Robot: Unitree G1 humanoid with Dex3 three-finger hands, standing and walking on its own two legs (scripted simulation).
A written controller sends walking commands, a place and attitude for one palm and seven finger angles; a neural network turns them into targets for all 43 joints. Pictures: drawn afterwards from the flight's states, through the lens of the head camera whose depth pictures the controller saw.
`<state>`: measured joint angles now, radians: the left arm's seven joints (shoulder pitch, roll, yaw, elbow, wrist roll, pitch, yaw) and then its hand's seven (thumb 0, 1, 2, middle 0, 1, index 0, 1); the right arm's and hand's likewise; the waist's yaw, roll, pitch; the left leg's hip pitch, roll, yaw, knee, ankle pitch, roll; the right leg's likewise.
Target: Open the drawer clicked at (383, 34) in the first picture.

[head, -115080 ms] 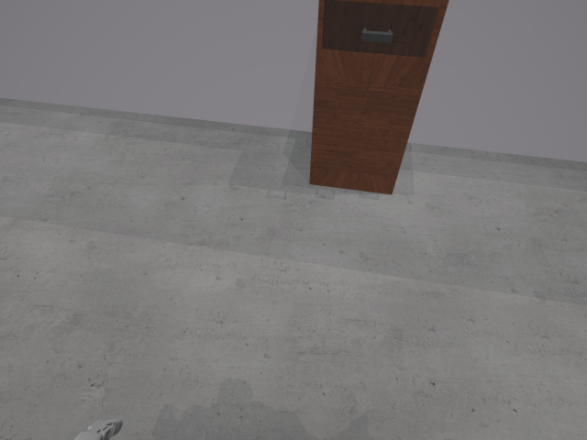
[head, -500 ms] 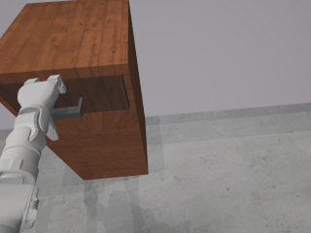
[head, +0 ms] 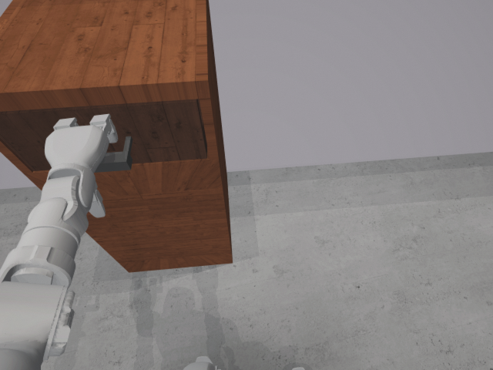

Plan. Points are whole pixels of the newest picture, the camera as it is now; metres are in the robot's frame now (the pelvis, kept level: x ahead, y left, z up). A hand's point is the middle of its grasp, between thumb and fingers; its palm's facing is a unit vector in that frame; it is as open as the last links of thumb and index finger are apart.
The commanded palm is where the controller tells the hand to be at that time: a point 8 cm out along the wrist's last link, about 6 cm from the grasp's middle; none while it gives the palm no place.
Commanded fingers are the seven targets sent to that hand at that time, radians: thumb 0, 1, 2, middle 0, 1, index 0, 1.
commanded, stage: lower the fingers behind the handle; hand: left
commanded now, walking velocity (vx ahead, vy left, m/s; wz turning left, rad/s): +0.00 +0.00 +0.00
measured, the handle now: (104, 152) +0.49 +0.27 +0.03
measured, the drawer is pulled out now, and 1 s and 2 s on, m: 0.00 0.00 0.00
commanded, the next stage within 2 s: lift the fingers back up to retry in 0.98 s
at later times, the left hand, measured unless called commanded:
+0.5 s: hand (99, 174) +0.44 +0.27 +0.03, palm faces +0.00 -0.01 -1.00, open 13.7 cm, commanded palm +0.42 +0.27 +0.07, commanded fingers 0.00 -0.50 0.30 -0.30 -1.20 -0.30 -1.20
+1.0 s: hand (99, 174) +0.44 +0.27 +0.04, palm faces -0.03 +0.00 -1.00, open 13.8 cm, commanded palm +0.42 +0.26 +0.07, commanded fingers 0.00 -0.50 0.30 -0.30 -1.20 -0.30 -1.20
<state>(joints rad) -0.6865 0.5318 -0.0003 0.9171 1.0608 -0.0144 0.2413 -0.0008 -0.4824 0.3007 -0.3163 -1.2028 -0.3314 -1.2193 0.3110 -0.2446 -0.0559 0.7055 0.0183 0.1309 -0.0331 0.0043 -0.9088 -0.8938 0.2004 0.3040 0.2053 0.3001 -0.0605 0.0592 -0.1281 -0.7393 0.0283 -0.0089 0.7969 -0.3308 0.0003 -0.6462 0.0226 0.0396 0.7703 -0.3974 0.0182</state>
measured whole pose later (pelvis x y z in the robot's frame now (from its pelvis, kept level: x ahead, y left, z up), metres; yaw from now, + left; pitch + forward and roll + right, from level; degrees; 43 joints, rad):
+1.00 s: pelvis -0.02 +0.00 -0.01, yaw +0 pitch +18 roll -2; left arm -0.75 0.56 0.00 0.99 1.07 -0.09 0.28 0.00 -0.48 0.30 -0.31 -1.24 -0.29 -1.26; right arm 0.36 -0.26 -0.04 0.69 0.02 0.13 -0.05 0.00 -0.91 -0.89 0.20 0.30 0.21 0.30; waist -0.08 0.04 -0.14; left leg -0.85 0.03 -0.02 0.88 -0.33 0.00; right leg -0.76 0.03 0.03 0.86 -0.41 0.02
